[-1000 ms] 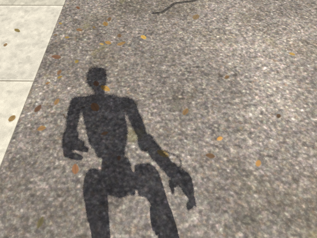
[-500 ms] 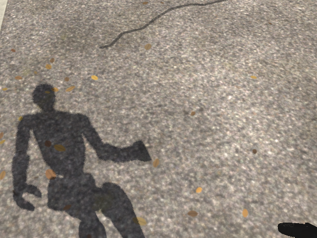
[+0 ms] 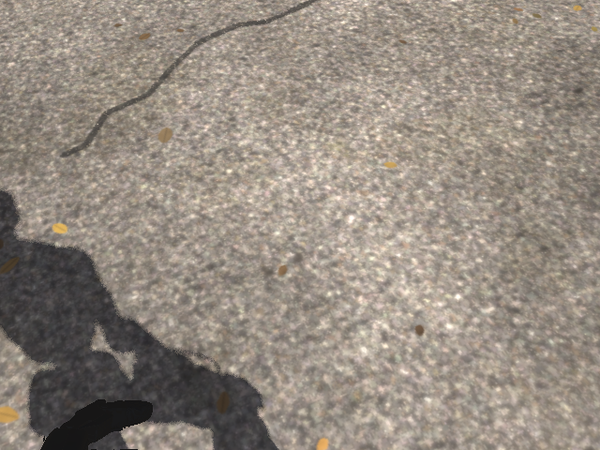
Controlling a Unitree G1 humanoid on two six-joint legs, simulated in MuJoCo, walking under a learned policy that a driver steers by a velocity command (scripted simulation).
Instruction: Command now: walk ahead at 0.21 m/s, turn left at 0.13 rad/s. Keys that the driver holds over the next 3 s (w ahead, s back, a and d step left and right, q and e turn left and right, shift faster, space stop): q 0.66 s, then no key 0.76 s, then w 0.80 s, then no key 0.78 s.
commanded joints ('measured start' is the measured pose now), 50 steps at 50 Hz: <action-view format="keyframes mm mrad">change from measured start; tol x16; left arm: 1 229 152 50 10 -12 13 8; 6 40 136 51 33 12 -3 16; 50 27 161 45 141 -21 26 36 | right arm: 1 12 -126 -22 -65 25 2 -8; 18 -114 -82 -56 -192 -7 112 7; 21 -71 -294 -107 -224 -26 102 -22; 50 -168 -97 -49 -234 -12 98 -45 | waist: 1 134 -121 -274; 18 42 -102 -109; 21 66 367 -72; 25 73 113 -130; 42 97 129 -122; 45 45 -254 -121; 50 56 -136 -76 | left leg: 1 -439 41 -56 351 -79 -11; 18 -92 38 103 -289 310 53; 19 -23 20 83 -379 398 83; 21 168 359 -455 -516 936 339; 41 26 153 -360 -432 661 231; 45 -201 -77 -111 -109 -46 29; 50 -213 -20 -99 40 32 -52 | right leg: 1 597 -337 322 -110 581 -239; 5 199 -264 125 -263 397 -207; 16 287 -330 8 -258 95 -174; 19 262 -266 -64 -88 14 -66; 22 -191 22 17 579 -588 114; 28 -146 7 84 563 -263 101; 40 120 25 68 67 -210 96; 44 410 -262 331 -187 375 -77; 50 331 -227 267 -193 311 -168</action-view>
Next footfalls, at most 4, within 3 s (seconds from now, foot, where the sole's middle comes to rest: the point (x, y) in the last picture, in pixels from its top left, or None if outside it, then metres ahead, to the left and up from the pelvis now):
0.40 left None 0.10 0.14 -0.76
0.86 right None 0.19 -0.07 -0.76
1.14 left None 0.05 0.15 -0.76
2.14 left None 0.43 0.32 -0.76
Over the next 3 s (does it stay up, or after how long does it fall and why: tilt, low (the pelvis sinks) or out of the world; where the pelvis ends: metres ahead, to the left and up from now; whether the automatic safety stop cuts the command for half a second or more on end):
stays up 0.56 0.26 0.01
